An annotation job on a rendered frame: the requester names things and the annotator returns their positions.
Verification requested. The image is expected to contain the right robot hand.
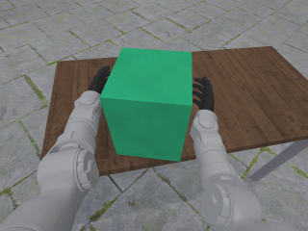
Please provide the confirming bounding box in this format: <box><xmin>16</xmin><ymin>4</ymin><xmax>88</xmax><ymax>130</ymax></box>
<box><xmin>192</xmin><ymin>76</ymin><xmax>215</xmax><ymax>112</ymax></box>

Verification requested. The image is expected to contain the carton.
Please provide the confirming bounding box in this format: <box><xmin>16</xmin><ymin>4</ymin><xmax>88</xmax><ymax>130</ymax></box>
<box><xmin>99</xmin><ymin>47</ymin><xmax>193</xmax><ymax>162</ymax></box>

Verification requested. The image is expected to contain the table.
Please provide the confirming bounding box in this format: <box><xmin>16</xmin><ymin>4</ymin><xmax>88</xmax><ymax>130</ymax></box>
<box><xmin>37</xmin><ymin>46</ymin><xmax>308</xmax><ymax>183</ymax></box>

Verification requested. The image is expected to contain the robot right forearm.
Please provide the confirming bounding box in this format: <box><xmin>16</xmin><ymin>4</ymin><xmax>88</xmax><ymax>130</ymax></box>
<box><xmin>190</xmin><ymin>110</ymin><xmax>251</xmax><ymax>192</ymax></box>

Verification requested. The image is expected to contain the right robot upper arm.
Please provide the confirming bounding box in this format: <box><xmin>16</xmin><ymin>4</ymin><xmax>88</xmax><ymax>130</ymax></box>
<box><xmin>200</xmin><ymin>182</ymin><xmax>302</xmax><ymax>231</ymax></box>

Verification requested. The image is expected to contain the left robot hand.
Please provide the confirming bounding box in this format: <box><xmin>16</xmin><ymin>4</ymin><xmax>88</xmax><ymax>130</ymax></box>
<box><xmin>89</xmin><ymin>65</ymin><xmax>112</xmax><ymax>94</ymax></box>

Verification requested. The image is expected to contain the left robot upper arm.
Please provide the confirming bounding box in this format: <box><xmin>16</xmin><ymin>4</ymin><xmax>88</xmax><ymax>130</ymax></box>
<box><xmin>0</xmin><ymin>148</ymin><xmax>99</xmax><ymax>231</ymax></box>

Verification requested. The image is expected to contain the robot left forearm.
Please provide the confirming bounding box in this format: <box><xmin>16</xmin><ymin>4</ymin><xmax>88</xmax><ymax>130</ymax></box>
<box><xmin>37</xmin><ymin>90</ymin><xmax>102</xmax><ymax>190</ymax></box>

